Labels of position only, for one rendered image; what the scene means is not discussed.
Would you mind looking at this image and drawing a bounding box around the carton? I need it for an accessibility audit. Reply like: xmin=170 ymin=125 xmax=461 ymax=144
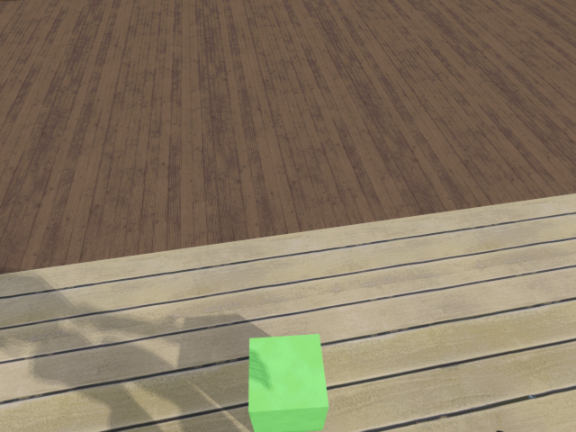
xmin=248 ymin=334 xmax=329 ymax=432

